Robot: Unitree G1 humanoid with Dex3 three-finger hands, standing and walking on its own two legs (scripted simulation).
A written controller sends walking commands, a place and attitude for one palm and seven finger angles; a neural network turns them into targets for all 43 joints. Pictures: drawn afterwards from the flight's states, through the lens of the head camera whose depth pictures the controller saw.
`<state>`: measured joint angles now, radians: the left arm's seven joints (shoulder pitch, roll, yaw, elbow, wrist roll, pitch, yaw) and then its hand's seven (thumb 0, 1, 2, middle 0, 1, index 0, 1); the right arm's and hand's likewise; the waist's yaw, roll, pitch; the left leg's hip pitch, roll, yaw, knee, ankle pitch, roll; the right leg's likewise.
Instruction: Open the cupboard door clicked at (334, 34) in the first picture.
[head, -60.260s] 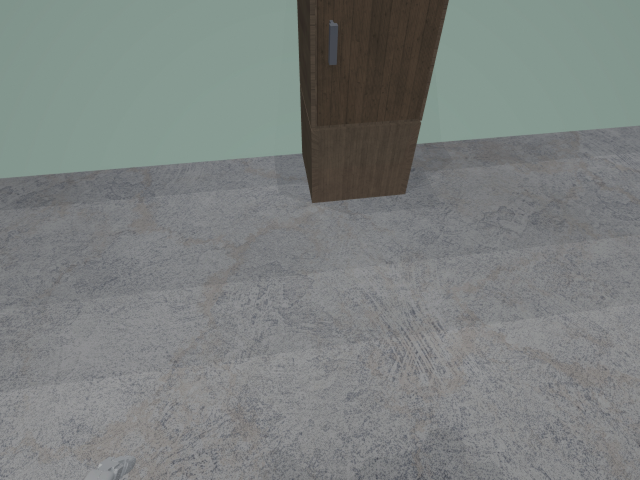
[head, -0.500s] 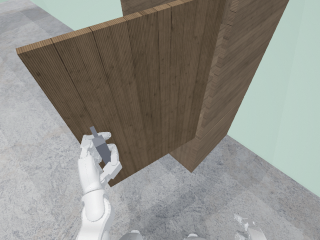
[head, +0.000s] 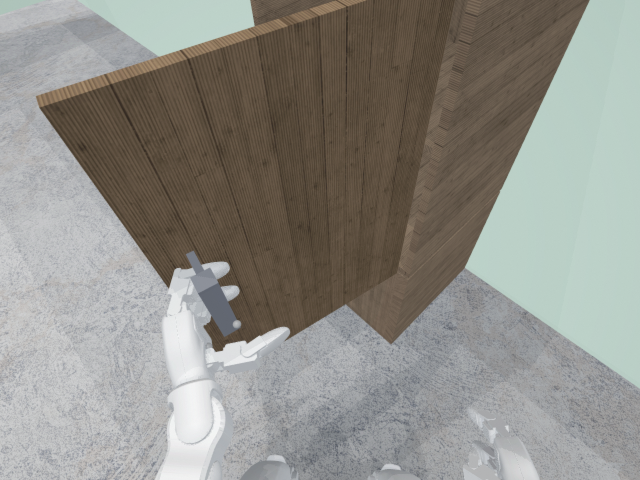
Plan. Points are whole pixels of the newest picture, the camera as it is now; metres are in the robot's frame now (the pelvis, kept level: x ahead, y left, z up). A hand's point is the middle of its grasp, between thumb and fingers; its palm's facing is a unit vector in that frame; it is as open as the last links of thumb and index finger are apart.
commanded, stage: open thumb and fingers to let go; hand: left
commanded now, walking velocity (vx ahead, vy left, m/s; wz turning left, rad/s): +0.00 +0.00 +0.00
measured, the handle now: (211, 293) +0.34 +0.16 +0.04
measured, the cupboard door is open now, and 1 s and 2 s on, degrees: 79 80 80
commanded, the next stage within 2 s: slide the hand sideways off the handle in 0.36 s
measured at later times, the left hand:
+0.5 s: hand (231, 326) +0.29 +0.13 +0.04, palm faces +0.29 -0.96 -0.01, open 14.7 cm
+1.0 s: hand (206, 366) +0.24 +0.15 +0.04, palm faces -0.12 -0.99 +0.01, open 16.2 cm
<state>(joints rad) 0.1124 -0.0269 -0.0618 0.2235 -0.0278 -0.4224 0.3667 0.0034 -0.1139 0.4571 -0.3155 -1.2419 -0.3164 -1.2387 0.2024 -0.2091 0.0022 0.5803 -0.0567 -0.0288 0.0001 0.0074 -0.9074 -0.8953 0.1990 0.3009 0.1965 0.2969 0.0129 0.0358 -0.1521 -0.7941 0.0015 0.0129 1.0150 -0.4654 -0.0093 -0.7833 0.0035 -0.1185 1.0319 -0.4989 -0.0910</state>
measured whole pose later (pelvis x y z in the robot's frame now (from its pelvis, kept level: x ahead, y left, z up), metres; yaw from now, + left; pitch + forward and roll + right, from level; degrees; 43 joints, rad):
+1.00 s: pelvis +0.00 +0.05 -0.01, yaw -2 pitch +14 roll -2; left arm 0.29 0.12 -0.11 0.00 -0.10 -0.35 -0.06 -0.01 -0.49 0.30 -0.16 -0.34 -0.17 -0.32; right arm 0.24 -0.23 0.03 0.45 0.00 -0.07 0.01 0.01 -0.91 -0.90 0.20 0.30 0.20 0.30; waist 0.00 0.03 -0.14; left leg -0.83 -0.01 0.05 1.10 -0.51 0.06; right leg -0.80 -0.01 -0.08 1.07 -0.50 -0.02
